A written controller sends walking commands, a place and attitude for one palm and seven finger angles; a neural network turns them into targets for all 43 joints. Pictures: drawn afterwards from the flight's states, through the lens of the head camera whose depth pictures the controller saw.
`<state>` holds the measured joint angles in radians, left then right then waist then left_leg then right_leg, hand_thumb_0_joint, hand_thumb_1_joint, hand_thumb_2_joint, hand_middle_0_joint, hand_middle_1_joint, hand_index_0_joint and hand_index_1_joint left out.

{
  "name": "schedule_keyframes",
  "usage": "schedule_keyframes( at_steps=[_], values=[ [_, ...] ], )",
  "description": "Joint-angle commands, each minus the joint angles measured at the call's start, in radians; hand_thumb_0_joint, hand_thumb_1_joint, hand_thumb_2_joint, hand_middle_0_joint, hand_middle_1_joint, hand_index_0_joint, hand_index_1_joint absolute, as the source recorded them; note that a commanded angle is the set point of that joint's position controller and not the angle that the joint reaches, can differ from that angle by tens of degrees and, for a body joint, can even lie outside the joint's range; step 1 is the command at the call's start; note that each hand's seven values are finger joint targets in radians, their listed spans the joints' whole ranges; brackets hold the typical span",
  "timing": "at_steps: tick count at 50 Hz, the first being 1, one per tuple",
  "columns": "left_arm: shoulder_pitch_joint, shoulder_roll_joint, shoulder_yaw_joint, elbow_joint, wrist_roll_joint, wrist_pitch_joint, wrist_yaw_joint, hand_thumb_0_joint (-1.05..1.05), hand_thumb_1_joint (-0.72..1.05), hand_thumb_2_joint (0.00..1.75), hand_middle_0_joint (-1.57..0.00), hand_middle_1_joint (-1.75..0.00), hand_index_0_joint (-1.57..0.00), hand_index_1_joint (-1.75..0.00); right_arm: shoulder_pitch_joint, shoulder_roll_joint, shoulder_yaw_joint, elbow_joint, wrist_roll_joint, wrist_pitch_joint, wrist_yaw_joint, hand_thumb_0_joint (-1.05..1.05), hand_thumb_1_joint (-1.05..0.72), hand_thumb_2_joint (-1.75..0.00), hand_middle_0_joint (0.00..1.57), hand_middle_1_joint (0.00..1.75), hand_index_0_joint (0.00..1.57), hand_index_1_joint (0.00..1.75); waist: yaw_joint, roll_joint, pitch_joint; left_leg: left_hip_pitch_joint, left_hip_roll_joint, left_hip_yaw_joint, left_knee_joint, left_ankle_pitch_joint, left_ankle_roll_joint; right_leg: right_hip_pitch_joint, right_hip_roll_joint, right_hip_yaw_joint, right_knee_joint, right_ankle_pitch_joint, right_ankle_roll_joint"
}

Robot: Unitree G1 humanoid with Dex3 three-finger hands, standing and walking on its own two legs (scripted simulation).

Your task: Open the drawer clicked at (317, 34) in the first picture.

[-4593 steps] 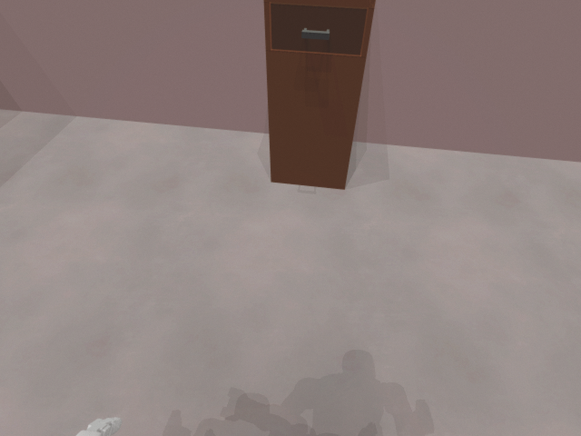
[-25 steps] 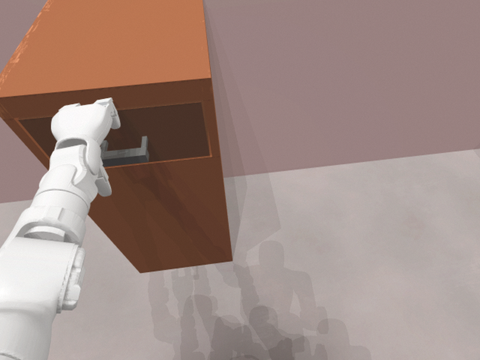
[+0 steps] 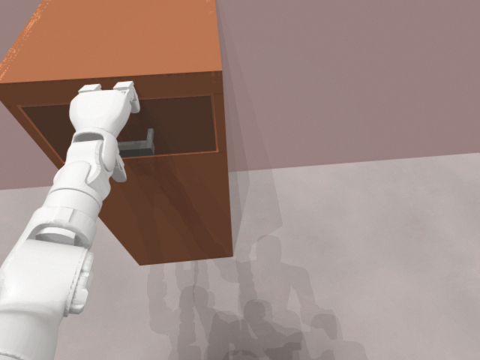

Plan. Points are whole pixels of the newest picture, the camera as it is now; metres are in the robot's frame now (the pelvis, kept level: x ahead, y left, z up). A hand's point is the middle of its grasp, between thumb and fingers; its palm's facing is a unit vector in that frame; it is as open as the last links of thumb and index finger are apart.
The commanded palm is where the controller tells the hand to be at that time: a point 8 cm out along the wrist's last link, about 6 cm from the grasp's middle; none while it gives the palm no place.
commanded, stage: move the hooked fingers above the handle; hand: left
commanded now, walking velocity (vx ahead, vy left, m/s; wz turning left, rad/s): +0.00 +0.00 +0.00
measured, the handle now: (128, 142) +0.53 +0.21 +0.03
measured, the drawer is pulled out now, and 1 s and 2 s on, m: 0.00 0.00 0.00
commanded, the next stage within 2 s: lower the fingers behind the handle in 1.40 s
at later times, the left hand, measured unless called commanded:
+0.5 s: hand (118, 136) +0.49 +0.20 +0.09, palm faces +0.07 -0.06 -1.00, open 13.8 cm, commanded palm +0.47 +0.22 +0.15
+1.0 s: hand (101, 153) +0.47 +0.23 +0.07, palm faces -0.12 +0.00 -0.99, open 13.8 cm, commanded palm +0.46 +0.23 +0.14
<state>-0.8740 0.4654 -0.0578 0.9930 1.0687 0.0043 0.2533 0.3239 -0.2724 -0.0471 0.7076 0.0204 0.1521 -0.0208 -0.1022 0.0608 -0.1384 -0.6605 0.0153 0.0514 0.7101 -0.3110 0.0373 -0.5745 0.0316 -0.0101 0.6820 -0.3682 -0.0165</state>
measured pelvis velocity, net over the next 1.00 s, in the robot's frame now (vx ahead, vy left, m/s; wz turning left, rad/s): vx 0.00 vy -0.02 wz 0.01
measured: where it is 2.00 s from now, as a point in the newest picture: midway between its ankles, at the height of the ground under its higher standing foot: outside the picture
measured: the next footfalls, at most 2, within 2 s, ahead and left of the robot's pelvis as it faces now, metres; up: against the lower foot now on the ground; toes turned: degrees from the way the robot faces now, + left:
none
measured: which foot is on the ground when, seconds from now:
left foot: down 0.00-1.00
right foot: down 0.00-1.00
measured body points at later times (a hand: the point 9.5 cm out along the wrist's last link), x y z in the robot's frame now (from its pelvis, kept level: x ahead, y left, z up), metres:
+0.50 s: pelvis +0.00 -0.01 +0.00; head +0.08 -0.01 +0.44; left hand +0.48 +0.20 +0.14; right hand +0.04 -0.30 -0.12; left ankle +0.01 +0.10 -0.71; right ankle -0.03 -0.11 -0.71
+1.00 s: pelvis +0.00 -0.02 +0.00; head +0.07 -0.03 +0.44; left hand +0.47 +0.23 +0.12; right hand +0.02 -0.30 -0.13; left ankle +0.01 +0.10 -0.71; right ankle -0.03 -0.11 -0.71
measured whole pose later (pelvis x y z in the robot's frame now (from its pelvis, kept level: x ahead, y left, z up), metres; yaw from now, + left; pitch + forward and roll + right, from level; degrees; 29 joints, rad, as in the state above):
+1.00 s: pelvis +0.00 -0.02 +0.00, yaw +1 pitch +15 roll -1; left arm -0.81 0.59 -0.03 0.98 1.04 -0.12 0.11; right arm 0.38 -0.27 -0.05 0.66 0.03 0.12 -0.07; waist -0.10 0.05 -0.10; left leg -0.65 0.03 0.03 0.69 -0.29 0.01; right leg -0.57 0.04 -0.03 0.68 -0.36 -0.04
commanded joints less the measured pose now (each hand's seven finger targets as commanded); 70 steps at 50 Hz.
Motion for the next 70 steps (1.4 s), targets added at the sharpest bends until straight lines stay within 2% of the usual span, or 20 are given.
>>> schedule_keyframes(
  at_steps=[1, 7, 9, 13, 17, 22, 25, 31, 33, 35, 39, 43, 47, 48, 50, 51, 53, 56, 61, 70],
  values=[
    [-0.375, 0.377, 0.108, -0.062, -0.011, 0.119, -0.036, 0.0, -0.5, 0.3, -0.3, -1.2, -0.3, -1.2, 0.069, -0.151, -0.037, -0.102, 0.011, 0.0, -0.03, 0.0, -0.9, -0.9, 0.2, 0.3, 0.2, 0.3, 0.026, -0.097, -0.311, 0.251, -0.03, -0.004, -0.087, 0.299, 0.017, 0.187, 0.02, -0.005, -0.114, 0.355, -0.006],
    [-0.33, 0.384, 0.101, -0.1, -0.037, -0.017, -0.133, 0.0, -0.5, 0.3, -0.3, -1.2, -0.3, -1.2, 0.063, -0.151, -0.028, -0.14, 0.015, -0.017, -0.064, 0.0, -0.9, -0.9, 0.2, 0.3, 0.2, 0.3, 0.015, -0.147, -0.237, 0.226, -0.029, -0.005, -0.109, 0.194, 0.03, 0.198, 0.001, 0.025, -0.154, 0.284, 0.002],
    [-0.342, 0.336, 0.061, -0.177, -0.032, -0.078, -0.14, 0.0, -0.5, 0.3, -0.3, -1.2, -0.3, -1.2, 0.073, -0.143, -0.034, -0.146, 0.013, -0.025, -0.066, 0.0, -0.9, -0.9, 0.2, 0.3, 0.2, 0.3, 0.007, -0.081, -0.262, 0.266, -0.033, -0.009, -0.095, 0.214, 0.03, 0.161, 0.006, 0.028, -0.141, 0.293, -0.002],
    [-0.442, 0.259, 0.013, -0.308, -0.055, -0.175, -0.113, 0.0, -0.5, 0.3, -0.3, -1.2, -0.3, -1.2, 0.1, -0.132, -0.054, -0.124, 0.006, -0.045, -0.057, 0.0, -0.9, -0.9, 0.2, 0.3, 0.2, 0.3, -0.03, -0.016, -0.275, 0.342, -0.032, -0.033, -0.064, 0.22, 0.028, 0.056, 0.016, 0.025, -0.135, 0.237, -0.006],
    [-0.561, 0.248, 0.021, -0.384, -0.072, -0.192, -0.038, 0.0, -0.5, 0.3, -0.3, -1.2, -0.3, -1.2, 0.131, -0.132, -0.07, -0.082, -0.006, -0.062, -0.044, 0.0, -0.9, -0.9, 0.2, 0.3, 0.2, 0.3, -0.048, 0.036, -0.354, 0.415, -0.031, -0.056, -0.027, 0.279, 0.023, -0.002, 0.024, 0.012, -0.109, 0.236, -0.014],
    [-0.55, 0.366, 0.131, -0.272, -0.039, -0.081, 0.06, 0.0, -0.5, 0.3, -0.3, -1.2, -0.3, -1.2, 0.13, -0.144, -0.061, -0.05, -0.01, -0.053, -0.025, 0.0, -0.9, -0.9, 0.2, 0.3, 0.2, 0.3, -0.011, 0.05, -0.417, 0.364, -0.037, -0.052, -0.016, 0.361, 0.012, 0.042, 0.031, -0.007, -0.066, 0.315, -0.021],
    [-0.493, 0.328, 0.102, -0.162, -0.014, 0.032, 0.064, 0.0, -0.5, 0.3, -0.3, -1.2, -0.3, -1.2, 0.114, -0.141, -0.054, -0.057, -0.008, -0.04, -0.009, 0.0, -0.9, -0.9, 0.2, 0.3, 0.2, 0.3, 0.011, 0.083, -0.402, 0.347, -0.034, -0.036, -0.026, 0.407, 0.002, 0.064, 0.034, -0.021, -0.055, 0.359, -0.025],
    [-0.47, 0.334, 0.068, -0.06, 0.003, 0.128, -0.012, 0.0, -0.5, 0.3, -0.3, -1.2, -0.3, -1.2, 0.087, -0.151, -0.04, -0.079, 0.008, -0.012, -0.027, 0.0, -0.9, -0.9, 0.2, 0.3, 0.2, 0.3, -0.009, -0.085, -0.303, 0.25, -0.036, -0.008, -0.068, 0.299, 0.02, 0.148, 0.019, -0.002, -0.11, 0.357, -0.004],
    [-0.412, 0.4, 0.115, -0.035, -0.008, 0.115, -0.046, 0.0, -0.5, 0.3, -0.3, -1.2, -0.3, -1.2, 0.077, -0.151, -0.033, -0.095, 0.012, -0.005, -0.041, 0.0, -0.9, -0.9, 0.2, 0.3, 0.2, 0.3, 0.013, -0.119, -0.312, 0.224, -0.041, 0.001, -0.077, 0.281, 0.023, 0.212, 0.011, 0.015, -0.117, 0.379, 0.001],
    [-0.402, 0.37, 0.076, -0.01, -0.031, 0.103, -0.086, 0.0, -0.5, 0.3, -0.3, -1.2, -0.3, -1.2, 0.065, -0.15, -0.024, -0.109, 0.02, -0.006, -0.057, 0.0, -0.9, -0.9, 0.2, 0.3, 0.2, 0.3, -0.007, -0.168, -0.236, 0.192, -0.042, 0.003, -0.093, 0.206, 0.026, 0.197, 0.002, 0.02, -0.143, 0.329, 0.011],
    [-0.349, 0.42, 0.111, -0.046, -0.024, 0.013, -0.123, 0.0, -0.5, 0.3, -0.3, -1.2, -0.3, -1.2, 0.067, -0.146, -0.019, -0.132, 0.02, -0.012, -0.071, 0.0, -0.9, -0.9, 0.2, 0.3, 0.2, 0.3, 0.018, -0.108, -0.243, 0.189, -0.04, 0.003, -0.094, 0.183, 0.025, 0.196, -0.003, 0.034, -0.137, 0.294, 0.005],
    [-0.355, 0.385, 0.083, -0.071, -0.022, -0.056, -0.119, 0.0, -0.5, 0.3, -0.3, -1.2, -0.3, -1.2, 0.079, -0.145, -0.023, -0.139, 0.02, -0.03, -0.071, 0.0, -0.9, -0.9, 0.2, 0.3, 0.2, 0.3, -0.005, -0.1, -0.212, 0.169, -0.035, 0.0, -0.078, 0.138, 0.026, 0.142, -0.003, 0.043, -0.143, 0.237, 0.009],
    [-0.457, 0.387, 0.101, -0.257, -0.043, -0.149, -0.093, 0.0, -0.5, 0.3, -0.3, -1.2, -0.3, -1.2, 0.118, -0.141, -0.048, -0.129, 0.005, -0.049, -0.068, 0.0, -0.9, -0.9, 0.2, 0.3, 0.2, 0.3, -0.015, -0.038, -0.378, 0.252, -0.039, -0.015, -0.038, 0.238, 0.031, 0.168, 0.003, 0.05, -0.109, 0.336, 0.003],
    [-0.485, 0.371, 0.089, -0.32, -0.043, -0.172, -0.082, 0.0, -0.5, 0.3, -0.3, -1.2, -0.3, -1.2, 0.125, -0.137, -0.056, -0.122, 0.003, -0.052, -0.064, 0.0, -0.9, -0.9, 0.2, 0.3, 0.2, 0.3, -0.015, 0.027, -0.431, 0.301, -0.042, -0.02, -0.029, 0.272, 0.029, 0.148, 0.008, 0.049, -0.098, 0.353, 0.0],
    [-0.513, 0.301, 0.053, -0.382, -0.053, -0.195, -0.058, 0.0, -0.5, 0.3, -0.3, -1.2, -0.3, -1.2, 0.138, -0.133, -0.071, -0.1, -0.005, -0.057, -0.055, 0.0, -0.9, -0.9, 0.2, 0.3, 0.2, 0.3, -0.032, 0.075, -0.448, 0.388, -0.038, -0.031, -0.008, 0.334, 0.026, 0.08, 0.02, 0.033, -0.089, 0.357, -0.007],
    [-0.509, 0.327, 0.082, -0.393, -0.053, -0.198, -0.042, 0.0, -0.5, 0.3, -0.3, -1.2, -0.3, -1.2, 0.143, -0.137, -0.076, -0.087, -0.006, -0.057, -0.051, 0.0, -0.9, -0.9, 0.2, 0.3, 0.2, 0.3, -0.025, 0.095, -0.462, 0.409, -0.036, -0.037, -0.002, 0.355, 0.023, 0.062, 0.025, 0.027, -0.083, 0.35, -0.01],
    [-0.506, 0.296, 0.068, -0.372, -0.065, -0.178, -0.016, 0.0, -0.5, 0.3, -0.3, -1.2, -0.3, -1.2, 0.15, -0.139, -0.08, -0.064, -0.007, -0.054, -0.044, 0.0, -0.9, -0.9, 0.2, 0.3, 0.2, 0.3, -0.041, 0.058, -0.44, 0.413, -0.034, -0.045, 0.004, 0.376, 0.023, 0.043, 0.029, 0.015, -0.085, 0.358, -0.008],
    [-0.485, 0.276, 0.064, -0.284, -0.064, -0.1, 0.022, 0.0, -0.5, 0.3, -0.3, -1.2, -0.3, -1.2, 0.14, -0.143, -0.073, -0.042, -0.004, -0.047, -0.025, 0.0, -0.9, -0.9, 0.2, 0.3, 0.2, 0.3, -0.029, 0.071, -0.369, 0.389, -0.033, -0.05, -0.017, 0.369, 0.014, 0.011, 0.036, -0.009, -0.083, 0.32, -0.017],
    [-0.463, 0.291, 0.071, -0.184, -0.024, 0.035, 0.017, 0.0, -0.5, 0.3, -0.3, -1.2, -0.3, -1.2, 0.124, -0.149, -0.062, -0.053, -0.004, -0.029, -0.007, 0.0, -0.9, -0.9, 0.2, 0.3, 0.2, 0.3, 0.001, 0.037, -0.379, 0.362, -0.026, -0.037, -0.039, 0.417, 0.008, 0.069, 0.036, -0.021, -0.073, 0.366, -0.022],
    [-0.377, 0.269, 0.038, -0.09, -0.036, 0.054, -0.084, 0.0, -0.5, 0.3, -0.3, -1.2, -0.3, -1.2, 0.078, -0.147, -0.04, -0.11, 0.01, -0.01, -0.032, 0.0, -0.9, -0.9, 0.2, 0.3, 0.2, 0.3, -0.007, -0.121, -0.251, 0.279, -0.032, -0.018, -0.081, 0.268, 0.025, 0.123, 0.018, -0.002, -0.123, 0.311, -0.006]
  ],
)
